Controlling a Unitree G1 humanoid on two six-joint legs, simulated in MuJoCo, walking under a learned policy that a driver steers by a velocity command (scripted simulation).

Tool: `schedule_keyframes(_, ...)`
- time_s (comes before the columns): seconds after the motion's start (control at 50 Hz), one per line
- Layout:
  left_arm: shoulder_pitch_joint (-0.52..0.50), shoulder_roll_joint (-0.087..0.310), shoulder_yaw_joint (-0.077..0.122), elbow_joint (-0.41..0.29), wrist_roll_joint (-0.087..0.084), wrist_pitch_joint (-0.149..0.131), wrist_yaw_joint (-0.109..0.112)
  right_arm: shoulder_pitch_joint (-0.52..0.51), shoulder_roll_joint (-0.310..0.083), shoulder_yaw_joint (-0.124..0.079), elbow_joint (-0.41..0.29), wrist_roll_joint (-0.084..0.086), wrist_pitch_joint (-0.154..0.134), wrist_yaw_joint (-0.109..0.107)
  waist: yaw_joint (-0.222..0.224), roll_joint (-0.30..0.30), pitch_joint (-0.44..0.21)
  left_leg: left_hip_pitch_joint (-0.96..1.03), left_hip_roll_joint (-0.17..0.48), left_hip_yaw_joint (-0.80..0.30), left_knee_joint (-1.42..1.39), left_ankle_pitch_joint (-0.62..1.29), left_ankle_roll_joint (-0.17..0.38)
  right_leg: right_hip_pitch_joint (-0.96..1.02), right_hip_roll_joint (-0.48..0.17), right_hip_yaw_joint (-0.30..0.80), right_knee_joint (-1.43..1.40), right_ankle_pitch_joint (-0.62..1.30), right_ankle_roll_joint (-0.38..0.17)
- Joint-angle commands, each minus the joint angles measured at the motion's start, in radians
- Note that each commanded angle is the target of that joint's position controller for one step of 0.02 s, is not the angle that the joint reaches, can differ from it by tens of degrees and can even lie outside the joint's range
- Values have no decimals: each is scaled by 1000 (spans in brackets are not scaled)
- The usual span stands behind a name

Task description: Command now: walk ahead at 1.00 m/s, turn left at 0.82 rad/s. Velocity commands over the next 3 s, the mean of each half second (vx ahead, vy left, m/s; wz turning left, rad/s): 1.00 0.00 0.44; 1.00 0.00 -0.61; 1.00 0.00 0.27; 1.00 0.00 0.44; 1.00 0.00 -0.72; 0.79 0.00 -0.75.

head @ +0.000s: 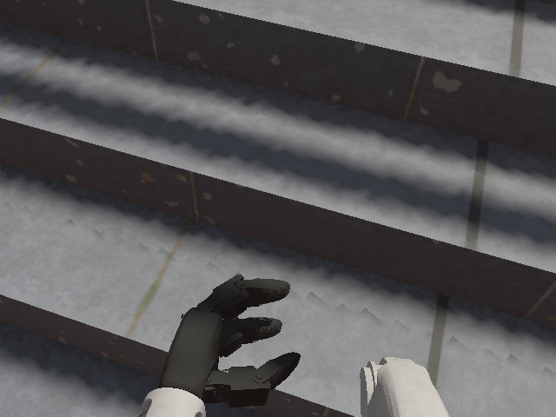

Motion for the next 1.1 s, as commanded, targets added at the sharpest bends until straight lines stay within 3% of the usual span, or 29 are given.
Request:
schedule_keyframes(0.02, -123, 105, 47, -180, -4, -32, 55, -58, -184, -42, -96, 11, -52, -31, 125, 54, -264, -605, 154, -176, -185, 1255, 98, 1144, 116, -222, -415, 109, 16)
schedule_keyframes(0.06, 358, 351, 173, -46, -53, -23, 83, -269, -427, -122, -134, -17, -66, -42, 410, 313, -495, -188, 190, -219, 367, 2074, 28, 1277, 86, 69, -774, -213, -59)
schedule_keyframes(0.08, 655, 500, 228, 61, -69, -11, 79, -416, -405, -129, -197, -45, -95, -38, 492, 198, -585, -201, 164, -215, 674, 1737, 25, 1488, -15, 316, -972, -265, -137)
schedule_keyframes(0.1, 694, 571, 225, 200, -49, 9, 82, -473, -121, -67, -299, -74, -121, -1, 323, -584, -498, -564, -93, -90, 1204, 130, -15, 1583, -293, 948, -1388, 226, -300)
schedule_keyframes(0.12, 543, 402, 207, 168, -72, 18, 115, -324, -185, -81, -266, -74, -135, 55, 245, -432, -450, -844, -43, -158, 1532, -14, -10, 1597, -449, 1324, -1465, 15, -397)
schedule_keyframes(0.16, 524, 110, 141, 341, -65, 27, 72, -556, 30, 6, -412, -37, -108, 97, 150, -134, 65, -1112, 48, 21, 1803, -108, 11, 1223, -322, 780, -1420, -27, -277)
schedule_keyframes(0.22, 394, 17, 134, 453, -43, 56, 24, -447, 85, 52, -416, 7, -58, 99, -45, 37, 170, -1031, 135, -6, 1747, -57, 24, 863, -197, 245, -1467, 57, -102)
schedule_keyframes(0.32, 267, 276, 172, 448, -55, 21, 41, -502, -35, 59, -482, -56, -25, 66, -124, 20, 22, -700, 194, 203, 1240, 221, -75, 749, -117, -137, -1652, 397, -140)
schedule_keyframes(0.4, 466, 439, 200, 469, -40, 55, 57, -632, -214, -17, -497, -30, -75, 72, -49, -14, -241, -303, 69, 447, 577, 172, -32, 1304, -110, -149, -1297, 1580, -125)
schedule_keyframes(0.46, 395, 447, 225, 383, -87, 75, 78, -440, -236, -73, -348, -51, -61, 75, -83, -96, -155, 133, 163, 305, -278, 656, -46, 1208, -60, -70, -768, 1157, -42)
schedule_keyframes(0.48, 276, 334, 210, 330, -80, 52, 77, -264, -209, -64, -236, -68, -50, 59, -109, 92, 23, 363, 339, 114, -368, 1021, 24, 664, 99, -51, -191, -78, -15)
schedule_keyframes(0.5, 275, 128, 169, 269, -91, -9, 45, -156, -309, -73, -177, -144, -49, 38, -57, 313, -82, 707, 489, 95, 281, 1932, 35, 143, 178, 137, 385, -364, -53)
schedule_keyframes(0.54, 118, 120, 142, 143, -171, -32, 10, 40, -190, -74, -51, -160, -38, 34, -130, 148, -327, 954, 601, 24, 260, 1441, 111, -346, 140, 129, 783, -415, -79)
schedule_keyframes(0.58, -8, -67, 30, 3, -162, 9, -5, -100, -108, -58, -22, -102, -39, 8, -23, 134, -220, 735, 631, 78, 69, 785, 36, -469, -66, 185, 666, -508, -71)
schedule_keyframes(0.6, 44, -15, 12, -61, -139, 30, -32, -379, -145, -43, -70, -79, -40, -3, 155, 147, -94, 269, 610, 190, -151, 583, -6, -177, -136, 137, 315, -522, -61)
schedule_keyframes(0.64, 316, 198, 83, -5, -55, 56, -15, -928, -225, -42, -170, -100, -45, -13, 449, 79, -59, -507, 325, 567, -317, 1184, -87, 756, 42, -72, -125, -171, -47)
schedule_keyframes(0.68, 630, 361, 177, 160, -19, 70, 40, -794, -488, -127, -198, -30, -71, -4, 513, 174, -303, -226, 388, 400, 34, 2267, -35, 1135, 156, -83, -294, -174, -16)
schedule_keyframes(0.7, 704, 452, 218, 209, -35, 57, 45, -766, -485, -139, -235, -16, -49, -9, 547, 59, -330, -33, 352, 315, 451, 2365, -65, 1148, 139, 30, -721, -70, -87)
schedule_keyframes(0.72, 888, 465, 226, 296, -42, 56, 45, -862, -434, -130, -282, -38, -53, -1, 571, -26, -314, 63, 256, 277, 984, 1496, -107, 1228, 34, 217, -1450, 340, -172)
schedule_keyframes(0.74, 518, 557, 252, 321, -24, 60, 62, -463, -217, -115, -277, -40, -74, 38, 67, -793, -355, -722, -12, 103, 1465, 217, -141, 1663, -102, 830, -1434, 202, -308)
schedule_keyframes(0.76, 485, 430, 233, 281, -39, 75, 50, -443, -229, -91, -278, -61, -138, 73, 110, -634, -508, -774, 45, 9, 1625, 142, -48, 1679, -129, 819, -1378, 127, -318)
schedule_keyframes(0.8, 677, 216, 183, 463, -67, 87, -39, -735, -6, -12, -408, -105, -177, 78, 135, -184, -138, -953, 60, 214, 1819, -227, -17, 1474, 3, 246, -1201, 755, -173)
schedule_keyframes(0.86, 552, 63, 139, 502, -89, 75, -33, -845, 95, 74, -574, -67, -168, 108, 9, -105, 54, -1072, 126, 358, 1640, -371, -13, 1079, 88, 158, -1367, 834, -131)
schedule_keyframes(0.92, 450, 183, 164, 478, -106, 61, 31, -891, 52, 98, -686, -73, -123, 86, -46, -86, 84, -849, 166, 412, 1295, -293, -115, 779, 46, 250, -1684, 508, -202)
schedule_keyframes(0.96, 462, 358, 207, 460, -122, 59, 63, -841, -1, 86, -745, -99, -123, 27, -120, -56, -146, -215, 132, 451, 904, -108, -137, 621, 21, 269, -1793, 950, -238)
schedule_keyframes(1.02, 278, 537, 276, 423, -50, 52, 64, -309, -301, -99, -539, -11, -86, -39, -377, -203, -427, 114, 70, 254, 651, -236, -114, 1058, -86, 301, -1232, 1880, -203)
schedule_keyframes(1.04, 195, 416, 260, 373, -35, 39, 56, -85, -367, -120, -398, -20, -67, -32, -349, 33, -415, 205, 171, -57, 440, -373, -41, 969, -51, 326, -880, 1507, -216)
schedule_keyframes(1.06, 172, 154, 203, 297, -2, 28, 7, -14, -351, -100, -269, -52, -49, -30, -211, 628, -330, 183, 316, -647, -56, -758, 88, 626, 236, 304, -372, 335, -219)
schedule_keyframes(1.1, 176, 65, 159, 150, -23, -12, -92, -323, 9, -4, -240, -55, -47, -29, 41, 325, 1, -183, 392, -897, -258, -883, 148, 300, 223, 311, 282, 254, -257)
Next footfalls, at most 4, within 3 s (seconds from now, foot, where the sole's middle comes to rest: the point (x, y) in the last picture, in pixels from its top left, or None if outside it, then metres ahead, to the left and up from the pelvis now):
0.08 right None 0.25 -0.15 -0.62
0.48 left None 0.37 0.25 -0.62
0.74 right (230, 294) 0.60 0.08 -0.46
1.04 left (166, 108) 0.96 0.22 -0.29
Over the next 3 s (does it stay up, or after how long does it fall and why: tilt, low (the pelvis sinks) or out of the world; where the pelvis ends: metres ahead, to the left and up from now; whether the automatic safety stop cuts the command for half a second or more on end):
stays up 1.98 0.12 0.94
